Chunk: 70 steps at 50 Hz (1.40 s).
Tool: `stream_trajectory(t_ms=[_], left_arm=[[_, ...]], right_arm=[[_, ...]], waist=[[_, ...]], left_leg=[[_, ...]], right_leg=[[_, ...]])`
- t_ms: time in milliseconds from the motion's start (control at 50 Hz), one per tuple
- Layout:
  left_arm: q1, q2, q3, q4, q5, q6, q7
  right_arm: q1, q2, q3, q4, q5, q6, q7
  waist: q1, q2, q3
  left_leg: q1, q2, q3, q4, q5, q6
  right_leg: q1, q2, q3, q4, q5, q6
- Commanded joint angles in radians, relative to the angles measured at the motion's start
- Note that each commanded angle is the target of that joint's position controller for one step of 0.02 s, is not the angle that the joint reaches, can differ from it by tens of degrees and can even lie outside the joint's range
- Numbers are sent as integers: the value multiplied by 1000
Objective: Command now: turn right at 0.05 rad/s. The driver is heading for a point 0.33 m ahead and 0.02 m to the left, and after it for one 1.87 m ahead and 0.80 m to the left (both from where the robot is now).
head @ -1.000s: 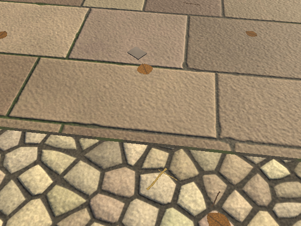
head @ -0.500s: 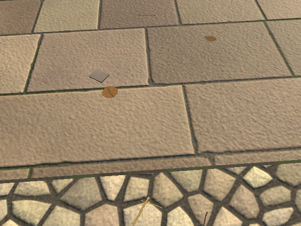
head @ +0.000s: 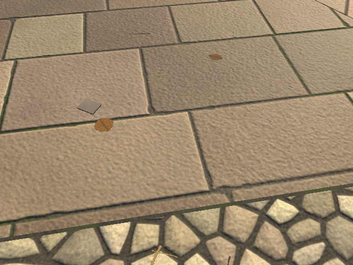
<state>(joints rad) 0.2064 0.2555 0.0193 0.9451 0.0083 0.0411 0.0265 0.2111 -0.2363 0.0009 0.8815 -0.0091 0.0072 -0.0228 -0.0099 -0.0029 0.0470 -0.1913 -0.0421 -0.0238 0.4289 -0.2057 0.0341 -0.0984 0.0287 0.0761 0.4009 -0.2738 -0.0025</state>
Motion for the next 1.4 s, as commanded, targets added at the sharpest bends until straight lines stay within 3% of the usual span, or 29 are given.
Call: stream_trajectory(t_ms=[20,80,140,200,260,340,360,380,400,440,500,580,680,760,780,800,820,840,860,900,960,1080,1220,1240,1260,1280,1300,1340,1400], left_arm=[[6,98,10,-2,5,-26,1],[20,103,6,38,1,-33,9],[51,135,17,61,5,-25,7],[112,178,40,78,7,-23,3],[82,164,47,70,14,-45,-5],[11,143,51,54,3,-61,-14],[-10,103,41,36,10,-69,-17],[-23,13,16,-5,2,-80,-26],[-42,90,33,-16,24,-83,-29],[-30,84,33,2,21,-95,-49],[-14,64,30,20,33,-95,-66],[-123,36,22,-26,31,-84,-60],[-214,10,1,-78,0,-82,-34],[12,92,29,-24,0,-94,-2],[114,135,43,-6,19,-109,8],[195,217,58,-21,40,-118,11],[147,228,66,-48,4,-96,0],[52,150,55,-88,-16,-81,-3],[-40,75,34,-110,-17,-76,2],[-75,47,23,-110,3,-69,23],[-29,62,30,-98,15,-79,28],[-44,108,44,-121,24,-69,19],[-15,177,73,-130,18,-33,1],[22,166,77,-119,23,-25,-4],[61,105,68,-129,25,-15,-16],[-32,78,57,-199,16,-3,1],[-73,105,61,-200,19,9,5],[-22,93,61,-178,2,1,-2],[9,113,70,-166,26,-6,-11]], right_arm=[[3,-134,-35,-8,-1,-2,-3],[21,-121,-33,31,-1,-2,0],[22,-130,-41,56,-9,7,6],[-37,-84,-33,30,-23,1,22],[-34,-104,-41,18,-23,-29,33],[182,-81,-50,97,-8,-55,33],[285,-121,-62,128,-16,-62,21],[399,-225,-84,146,-17,-69,16],[390,-228,-86,164,-17,-61,20],[201,-147,-66,101,-14,-73,26],[212,-102,-49,112,-8,-97,21],[315,-71,-33,164,-5,-102,15],[305,-93,-30,169,-12,-82,6],[199,-114,-44,129,6,-76,4],[181,-99,-42,108,22,-79,7],[235,-29,-33,66,33,-76,0],[378,-28,-44,91,45,-48,-17],[359,-80,-60,116,6,-22,-20],[270,-71,-65,101,-17,-9,-7],[192,-56,-76,66,-28,12,14],[204,-36,-80,53,-24,38,20],[45,-47,-75,-45,-19,73,47],[34,-73,-78,-111,-9,56,62],[68,-95,-83,-103,-9,44,57],[78,-179,-100,-113,-19,30,43],[79,-306,-132,-127,-20,29,33],[98,-250,-126,-115,-20,28,22],[-8,-193,-108,-138,-12,29,13],[-27,-158,-99,-163,4,19,18]], waist=[[7,-42,-14],[0,-49,-9],[13,-70,21],[47,-171,132],[27,-134,125],[-82,-76,85],[-119,48,70],[-141,305,1],[-106,232,61],[-9,65,127],[6,65,59],[-12,71,73],[-26,134,38],[79,114,-61],[116,59,-130],[94,-133,-285],[39,-225,-438],[9,-91,-340],[2,-51,-177],[-21,-92,-51],[-36,-80,-83],[-14,-115,-91],[-13,-80,-99],[-21,-15,-91],[-10,229,-65],[-36,338,23],[-36,160,22],[29,108,-7],[30,94,-101]], left_leg=[[62,102,-106,-77,132,23],[61,108,-109,-86,141,21],[-14,33,-58,-17,-259,33],[-210,-11,43,206,-255,28],[-259,55,31,295,-228,34],[177,-11,100,2,-112,50],[310,83,-56,-99,-211,62],[401,335,-499,-307,-535,137],[285,426,-669,-359,-636,203],[163,348,-486,-348,-485,179],[205,250,-255,-340,-98,137],[226,230,-141,-274,418,159],[137,169,-75,-122,826,122],[121,145,-127,136,804,60],[13,99,-118,312,600,36],[-162,-6,-44,613,-78,18],[-229,-73,-21,838,-465,20],[-252,-8,-38,892,-406,18],[-278,24,-25,869,-342,9],[-260,67,-13,800,-266,-13],[-226,53,16,773,-234,-29],[-212,81,54,497,-169,-23],[-14,41,114,137,-137,25],[57,51,49,5,-78,43],[99,260,-256,-196,-56,90],[-11,438,-522,-226,144,234],[-2,390,-411,-180,242,254],[13,265,-271,-145,270,197],[102,222,-233,-97,465,196]], right_leg=[[-66,-104,90,-82,171,-38],[-61,-100,87,-92,162,-37],[-110,-87,127,-125,-315,-90],[-127,-242,357,-276,-596,-195],[-84,-292,370,-292,-421,-226],[-305,-156,166,-122,-310,-159],[-423,-92,85,65,-262,-130],[-566,40,-78,394,-253,-86],[-624,26,-37,567,-280,-101],[-604,-69,-6,641,-90,-111],[-555,-94,-63,622,53,-74],[-603,-81,-128,537,84,-20],[-391,9,-177,260,183,-8],[-103,24,-120,66,296,-61],[93,-74,-54,25,498,-83],[335,-381,192,114,1006,-143],[352,-530,369,86,1062,-284],[188,-481,331,11,727,-287],[25,-411,230,-60,486,-263],[-156,-322,79,-145,343,-225],[-191,-310,-13,-143,419,-248],[-186,-329,-92,-173,142,-233],[-184,-366,-164,-35,89,-143],[-234,-335,-208,61,52,-79],[-372,-220,-310,319,-166,4],[-538,-49,-227,471,-357,48],[-522,-79,-113,600,-298,47],[-509,-77,-65,620,-148,32],[-492,-53,-66,693,-87,31]])
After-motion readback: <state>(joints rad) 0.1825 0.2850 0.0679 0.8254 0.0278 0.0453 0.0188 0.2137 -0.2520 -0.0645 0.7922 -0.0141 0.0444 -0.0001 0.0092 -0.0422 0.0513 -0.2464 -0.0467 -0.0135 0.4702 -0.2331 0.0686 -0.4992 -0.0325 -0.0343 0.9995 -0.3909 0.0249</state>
